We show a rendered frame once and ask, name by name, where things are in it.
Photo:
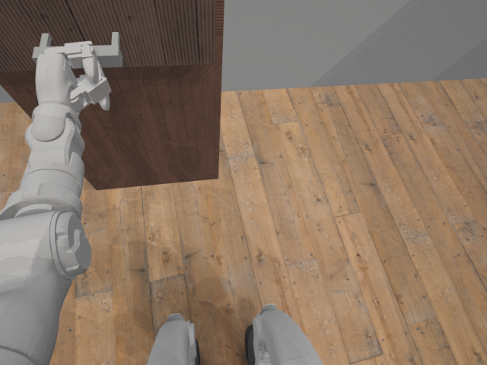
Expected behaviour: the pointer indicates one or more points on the cabinet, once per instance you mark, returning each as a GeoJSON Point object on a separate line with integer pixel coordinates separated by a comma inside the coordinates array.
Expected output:
{"type": "Point", "coordinates": [163, 125]}

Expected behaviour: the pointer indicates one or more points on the robot left thigh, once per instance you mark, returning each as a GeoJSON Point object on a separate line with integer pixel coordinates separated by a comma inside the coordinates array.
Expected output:
{"type": "Point", "coordinates": [175, 344]}

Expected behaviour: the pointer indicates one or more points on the left robot upper arm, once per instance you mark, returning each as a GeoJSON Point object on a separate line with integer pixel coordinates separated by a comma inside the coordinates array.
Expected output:
{"type": "Point", "coordinates": [40, 255]}

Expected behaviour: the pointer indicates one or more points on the robot right shin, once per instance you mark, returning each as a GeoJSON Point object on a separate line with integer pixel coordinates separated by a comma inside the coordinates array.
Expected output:
{"type": "Point", "coordinates": [263, 359]}

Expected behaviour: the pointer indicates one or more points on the left robot hand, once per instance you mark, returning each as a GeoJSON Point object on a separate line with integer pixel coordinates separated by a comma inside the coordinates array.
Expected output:
{"type": "Point", "coordinates": [56, 82]}

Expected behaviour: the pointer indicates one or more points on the drawer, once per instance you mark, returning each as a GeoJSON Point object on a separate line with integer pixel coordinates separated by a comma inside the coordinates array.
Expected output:
{"type": "Point", "coordinates": [152, 32]}

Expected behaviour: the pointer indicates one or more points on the robot left forearm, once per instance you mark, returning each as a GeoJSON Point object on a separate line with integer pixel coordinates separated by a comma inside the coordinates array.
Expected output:
{"type": "Point", "coordinates": [54, 175]}

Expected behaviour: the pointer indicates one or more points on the handle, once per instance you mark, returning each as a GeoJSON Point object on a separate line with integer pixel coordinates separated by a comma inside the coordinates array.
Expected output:
{"type": "Point", "coordinates": [108, 55]}

